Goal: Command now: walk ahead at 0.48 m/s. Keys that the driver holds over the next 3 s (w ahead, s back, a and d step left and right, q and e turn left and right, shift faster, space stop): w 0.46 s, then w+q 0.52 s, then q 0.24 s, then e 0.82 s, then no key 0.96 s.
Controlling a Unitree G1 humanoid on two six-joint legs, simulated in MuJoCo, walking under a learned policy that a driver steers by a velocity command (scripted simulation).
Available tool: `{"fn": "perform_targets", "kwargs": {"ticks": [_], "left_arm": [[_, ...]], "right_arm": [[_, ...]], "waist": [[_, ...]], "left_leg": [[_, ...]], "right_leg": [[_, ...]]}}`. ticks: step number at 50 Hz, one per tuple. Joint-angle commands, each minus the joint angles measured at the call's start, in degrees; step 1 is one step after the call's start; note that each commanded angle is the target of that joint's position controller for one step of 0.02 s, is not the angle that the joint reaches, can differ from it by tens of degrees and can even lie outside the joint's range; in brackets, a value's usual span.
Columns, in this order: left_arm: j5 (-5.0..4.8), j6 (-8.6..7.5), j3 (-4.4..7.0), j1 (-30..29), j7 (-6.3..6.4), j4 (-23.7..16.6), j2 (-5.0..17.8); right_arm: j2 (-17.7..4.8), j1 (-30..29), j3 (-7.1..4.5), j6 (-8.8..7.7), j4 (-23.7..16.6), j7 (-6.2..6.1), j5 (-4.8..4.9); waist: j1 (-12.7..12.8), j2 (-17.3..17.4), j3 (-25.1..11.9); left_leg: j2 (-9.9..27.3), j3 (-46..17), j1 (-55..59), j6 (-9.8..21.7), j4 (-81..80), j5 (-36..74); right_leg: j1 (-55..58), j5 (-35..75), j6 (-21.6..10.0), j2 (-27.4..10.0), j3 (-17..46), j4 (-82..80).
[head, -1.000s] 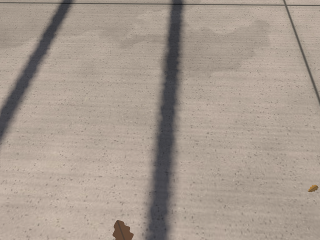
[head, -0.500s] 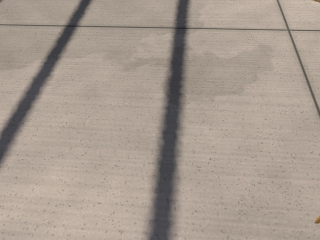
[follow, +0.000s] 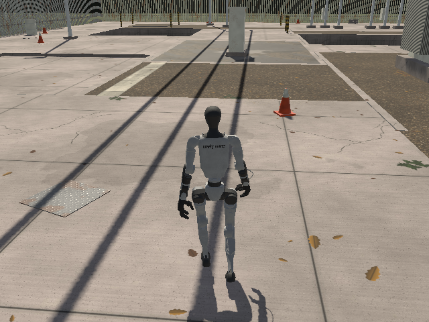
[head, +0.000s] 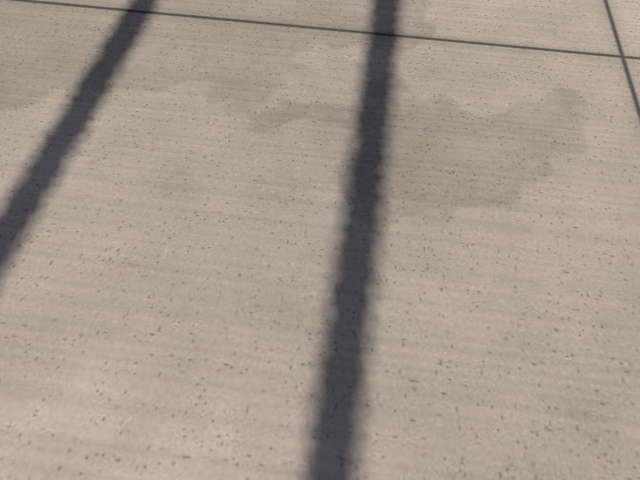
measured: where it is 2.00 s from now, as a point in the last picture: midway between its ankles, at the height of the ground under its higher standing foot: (309, 351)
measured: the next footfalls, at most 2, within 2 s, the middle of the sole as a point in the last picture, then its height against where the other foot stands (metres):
right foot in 0.50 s outside the picture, level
left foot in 1.06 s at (294, 364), level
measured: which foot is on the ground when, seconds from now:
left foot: down 0.00-0.52, up 0.54-1.00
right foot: up 0.00-0.48, down 0.50-1.00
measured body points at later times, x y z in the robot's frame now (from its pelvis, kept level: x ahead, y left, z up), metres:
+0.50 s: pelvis +0.28 -0.02 +0.00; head +0.31 -0.02 +0.45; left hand +0.48 +0.19 -0.11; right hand +0.18 -0.24 -0.14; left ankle +0.10 +0.07 -0.72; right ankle +0.41 -0.10 -0.72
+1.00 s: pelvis +0.54 -0.01 +0.01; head +0.58 +0.00 +0.46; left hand +0.43 +0.21 -0.14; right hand +0.77 -0.18 -0.11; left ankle +0.67 +0.11 -0.70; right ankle +0.41 -0.10 -0.72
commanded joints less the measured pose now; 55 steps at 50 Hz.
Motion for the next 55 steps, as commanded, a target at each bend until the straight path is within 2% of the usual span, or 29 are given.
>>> {"fn": "perform_targets", "kwargs": {"ticks": [1, 2, 3, 4, 6, 8, 13, 16, 20, 22, 23, 24, 25, 26, 27, 28, 29, 30, 32, 35, 37, 42, 46, 49, 51, 52, 53, 54, 55], "left_arm": [[0.5, -0.76, 1.46, -2.19, -0.65, -5.17, 6.13], [0.62, -0.59, 1.41, -3.01, -0.77, -5.15, 4.77], [1.45, 0.07, 1.37, -2.25, -0.95, -4.97, 4.09], [1.75, 0.8, 1.25, -1.26, -1.26, -4.54, 3.12], [1.78, 1.72, 1.34, -2.67, -1.54, -5.21, 2.87], [1.76, 2.33, 1.41, -7.72, -1.75, -7.09, 3.37], [1.1, 2.32, 1.12, -19.74, -2.1, -11.35, 3.51], [0.79, 2.09, 0.61, -24.83, -2.18, -13.08, 2.87], [0.74, 1.52, 0.55, -29.27, -2.06, -15.28, 3.48], [0.65, 1.0, 0.82, -27.93, -1.88, -15.52, 4.1], [0.64, 0.73, 1.17, -24.83, -1.56, -14.74, 4.7], [0.74, 0.33, 1.82, -18.72, -1.09, -12.92, 5.8], [1.3, -0.35, 2.7, -8.41, -0.49, -9.73, 7.41], [2.94, -0.81, 4.1, 2.22, 0.3, -7.93, 12.47], [3.13, -0.44, 5.14, 3.13, -0.09, -7.82, 16.79], [1.29, 0.3, 4.49, -1.81, -0.44, -8.84, 12.94], [0.86, 0.11, 3.33, -8.15, -0.56, -9.77, 9.38], [1.0, -0.39, 2.59, -10.85, -0.75, -9.86, 6.48], [0.58, -1.09, 1.76, -10.86, -0.11, -8.66, 3.89], [0.06, -2.42, 1.92, -7.1, 0.24, -7.24, 5.1], [0.22, -2.68, 2.05, -5.38, 0.36, -6.93, 5.77], [0.38, -2.66, 1.64, -2.29, 0.73, -6.25, 5.64], [0.48, -2.06, 1.89, 1.77, 1.52, -4.96, 7.25], [0.76, -1.13, 2.32, 1.36, 2.16, -4.96, 8.99], [0.92, -0.05, 2.95, -0.31, 2.44, -5.73, 10.65], [0.54, 0.43, 3.16, -1.03, 2.2, -6.37, 11.17], [-0.25, 0.33, 3.07, -2.27, 1.82, -7.9, 10.69], [-1.34, 0.22, 2.3, 1.38, 1.08, -12.14, 4.98], [-0.56, -0.01, 2.66, -3.38, 0.95, -13.41, 8.94]], "right_arm": [[-7.26, 10.43, -1.89, 0.24, 1.4, 0.04, 1.33], [-5.53, 8.9, -1.31, -0.27, 1.6, 0.0, 1.09], [-4.0, 9.49, -0.75, -0.76, 2.48, -0.29, 1.16], [-3.2, 10.74, -0.38, -1.19, 3.27, -0.47, 0.99], [-4.22, 14.38, -0.41, -1.93, 4.57, -0.64, 0.94], [-5.46, 16.54, -0.54, -2.06, 5.1, -0.69, 1.05], [-4.93, 22.14, 0.07, -1.93, 6.11, -0.78, 1.19], [-4.94, 25.42, 0.26, -2.0, 7.09, -1.05, 1.09], [-5.35, 28.11, 0.24, -1.66, 8.46, -1.69, 0.4], [-6.08, 26.89, 0.04, -1.51, 8.58, -2.02, 0.14], [-6.66, 25.8, -0.11, -1.49, 8.48, -2.11, 0.07], [-7.0, 25.41, -0.19, -1.35, 8.57, -2.03, 0.1], [-6.92, 24.04, -0.06, -1.2, 8.19, -1.82, 0.55], [-4.86, 23.34, 0.65, -1.37, 5.93, -1.47, 1.35], [0.77, 31.16, 1.48, -1.08, 5.59, -1.08, 3.76], [-6.2, 25.97, -0.33, -0.53, 6.15, -1.54, 2.11], [-5.67, 21.3, -0.54, -0.7, 4.55, -1.25, 1.9], [-4.15, 19.83, -0.37, -0.66, 4.41, -1.11, 1.75], [-2.46, 20.71, -0.49, 0.9, 4.79, -0.35, 0.25], [-1.16, 18.34, -0.71, 2.65, 3.37, 0.57, 0.03], [-1.21, 14.08, -0.7, 3.19, 1.64, 0.96, 0.06], [-0.89, 3.17, 0.1, 2.97, -2.71, 1.88, 0.4], [-1.08, -3.27, 0.66, 2.82, -5.75, 2.28, 0.06], [-2.61, -1.29, 0.04, 2.86, -5.97, 2.16, -0.16], [-4.07, 7.37, -0.86, 2.46, -3.58, 1.62, -0.53], [-5.45, 14.17, -1.67, 1.7, -1.51, 1.14, -0.96], [-9.52, 20.12, -3.11, 1.04, -0.29, 0.39, -1.72], [-16.97, 15.67, -4.92, 1.8, -2.63, -0.04, -0.96], [-17.16, 19.15, -4.96, 2.68, -3.27, -0.37, 1.1]], "waist": [[-4.18, 2.7, -3.94], [-2.23, 2.24, -1.88], [-0.75, 3.04, -1.22], [0.04, 3.32, -1.64], [0.32, 3.23, -1.52], [-0.2, 3.18, 0.1], [-3.04, 2.97, 2.24], [-4.68, 3.78, 2.36], [-5.64, 4.29, 3.01], [-4.1, 4.79, 2.34], [-2.46, 5.41, 0.68], [-0.02, 5.43, -2.44], [4.56, 3.86, -7.71], [7.78, -1.39, -15.61], [3.63, -13.88, -22.33], [3.2, -1.94, -17.3], [1.02, -1.3, -8.8], [-0.36, -0.09, -4.72], [-2.87, -2.49, -2.13], [-3.94, -2.64, -1.32], [-3.6, -2.75, -0.26], [-1.87, -2.8, 2.14], [-0.11, -2.79, 2.79], [-2.14, -4.54, 0.47], [-5.72, -5.21, -3.75], [-8.53, -3.99, -7.64], [-11.71, 0.16, -12.21], [-5.6, 15.62, -18.14], [-8.2, 3.28, -22.04]], "left_leg": [[20.4, -32.61, 23.2, 8.68, -23.8, -20.18], [17.49, -26.76, 18.14, 6.59, -25.04, -13.67], [15.39, -22.26, 14.54, 5.35, -25.57, -7.48], [14.2, -19.11, 13.26, 4.89, -25.81, -3.32], [13.36, -16.11, 13.4, 5.48, -26.38, 2.46], [12.92, -14.46, 14.43, 5.75, -28.17, 2.1], [11.48, -11.03, 19.89, 4.88, -28.86, 9.7], [11.4, -9.3, 23.75, 4.39, -27.77, 15.68], [13.56, -8.81, 31.43, 5.06, -24.36, 24.26], [14.36, -7.94, 33.33, 4.43, -20.62, 33.48], [14.27, -7.16, 33.23, 3.68, -16.68, 42.05], [13.59, -7.2, 32.3, 3.0, -9.4, 48.11], [11.42, -5.84, 26.88, 1.9, 1.86, 44.29], [8.24, -4.31, 14.07, 0.92, 18.92, 23.77], [-2.43, -2.97, -5.98, -1.13, 38.82, -22.06], [1.02, -10.19, -9.54, -0.06, 41.84, -18.27], [3.27, -10.32, -10.05, 0.02, 39.58, -12.36], [5.23, -10.03, -8.24, -0.13, 36.86, -8.93], [6.82, -9.55, -4.21, -1.07, 33.57, -6.6], [7.16, -8.33, -6.61, -1.92, 32.26, -3.75], [7.83, -7.48, -10.77, -2.44, 30.33, 0.21], [6.81, -3.59, -12.35, -3.0, 14.64, 9.11], [5.02, 0.91, -10.89, -1.01, 5.11, 8.18], [1.28, 3.35, -5.77, 2.21, 2.88, 1.14], [-2.77, 4.38, 2.38, 4.64, 0.99, -3.26], [-4.03, 3.04, 11.33, 6.04, -4.1, 0.11], [2.49, -5.77, 24.04, 8.9, -7.82, 7.94], [22.23, -35.8, 42.59, 19.77, -6.82, 35.93], [23.22, -37.77, 41.08, 21.94, -9.79, 45.39]], "right_leg": [[-29.55, 7.56, -2.01, -3.52, 3.14, 20.27], [-26.62, 9.85, -1.83, -5.27, 3.04, 16.57], [-23.49, 10.55, -1.21, -6.33, 3.04, 13.71], [-21.49, 10.97, -0.69, -6.6, 2.68, 12.29], [-22.63, 12.26, 0.19, -6.79, 1.48, 10.17], [-27.2, 15.76, 1.25, -7.69, 0.55, 6.64], [-32.84, 24.23, 3.16, -7.43, -1.71, -7.21], [-31.7, 26.74, 2.8, -5.75, -3.49, -14.35], [-31.92, 23.49, 0.86, -4.1, -4.43, -19.83], [-27.95, 19.31, -0.97, -2.55, -5.07, -22.38], [-22.78, 16.94, -2.08, -0.77, -5.85, -23.47], [-14.86, 15.89, -3.21, 1.1, -6.15, -25.18], [-1.27, 19.19, -4.75, 0.61, -5.2, -28.7], [14.9, 14.62, -7.6, -12.44, 8.54, -29.1], [28.2, 12.16, -15.07, -28.18, 35.44, -35.59], [21.31, 6.92, -12.41, -24.74, 33.94, -38.26], [11.99, 8.13, -10.04, -22.61, 24.26, -40.41], [5.4, 13.03, -7.93, -20.1, 17.73, -42.81], [-1.37, 18.51, -4.48, -16.11, 8.25, -44.89], [-1.8, 26.51, -3.69, -15.23, 1.88, -45.79], [-1.01, 28.89, -3.27, -14.72, -1.66, -46.46], [1.06, 36.01, -2.2, -12.79, -9.0, -46.45], [8.13, 43.64, -2.18, -14.99, -12.19, -44.56], [13.24, 63.79, -1.85, -16.23, -14.83, -36.63], [13.67, 74.87, -1.83, -16.19, -15.52, -21.79], [10.07, 68.94, -0.8, -15.67, -15.63, -9.53], [-1.27, 48.17, 1.5, -13.1, -15.86, 7.71], [-26.7, -8.53, 5.68, 0.15, -13.02, 32.32], [-29.87, -5.71, 5.58, -0.38, -0.24, 34.6]]}}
